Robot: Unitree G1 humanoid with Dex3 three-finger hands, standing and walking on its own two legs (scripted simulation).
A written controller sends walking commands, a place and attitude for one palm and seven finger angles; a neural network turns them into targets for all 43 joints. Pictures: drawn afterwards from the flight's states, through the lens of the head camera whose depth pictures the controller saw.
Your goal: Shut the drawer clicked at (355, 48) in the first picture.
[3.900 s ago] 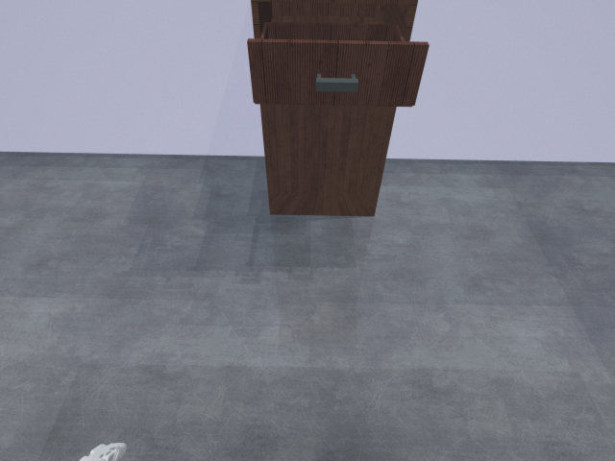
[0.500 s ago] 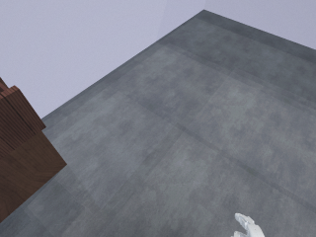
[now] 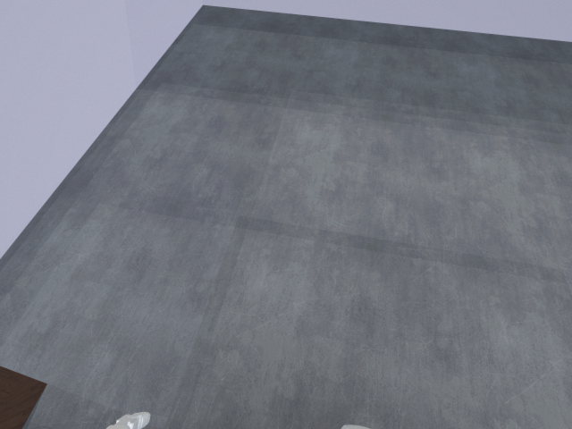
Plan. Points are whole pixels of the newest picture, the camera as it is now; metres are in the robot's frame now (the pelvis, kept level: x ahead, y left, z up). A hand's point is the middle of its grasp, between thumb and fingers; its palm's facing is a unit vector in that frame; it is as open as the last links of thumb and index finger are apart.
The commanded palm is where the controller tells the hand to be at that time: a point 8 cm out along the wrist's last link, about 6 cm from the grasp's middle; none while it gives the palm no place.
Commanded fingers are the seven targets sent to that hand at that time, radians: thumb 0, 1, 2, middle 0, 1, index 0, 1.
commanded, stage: walk to a spot facing it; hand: left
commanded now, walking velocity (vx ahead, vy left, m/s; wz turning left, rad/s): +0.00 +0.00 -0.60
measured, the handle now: out of the picture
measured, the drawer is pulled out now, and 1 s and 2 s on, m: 0.29 0.29 0.29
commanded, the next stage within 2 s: turn to face it in 1.22 s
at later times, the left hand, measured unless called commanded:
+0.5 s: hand out of the picture +0.12 +0.17 -0.16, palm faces -0.20 -0.95 -0.22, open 7.4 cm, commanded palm none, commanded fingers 0.00 0.90 0.90 -0.20 -0.30 -0.20 -0.30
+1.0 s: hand (224, 391) +0.20 +0.11 -0.15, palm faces -0.56 -0.80 -0.22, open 7.4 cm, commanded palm none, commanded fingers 0.00 0.90 0.90 -0.20 -0.30 -0.20 -0.30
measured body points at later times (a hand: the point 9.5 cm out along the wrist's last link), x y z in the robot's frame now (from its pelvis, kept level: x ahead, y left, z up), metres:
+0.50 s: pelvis +0.00 -0.01 +0.01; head +0.05 -0.02 +0.45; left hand +0.13 +0.22 -0.14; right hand +0.06 -0.28 -0.13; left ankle +0.03 +0.12 -0.71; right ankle +0.00 -0.11 -0.73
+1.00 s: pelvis +0.00 -0.01 +0.00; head +0.03 -0.03 +0.45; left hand +0.22 +0.15 -0.14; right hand -0.12 -0.23 -0.14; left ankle +0.03 +0.11 -0.73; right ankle -0.08 -0.11 -0.71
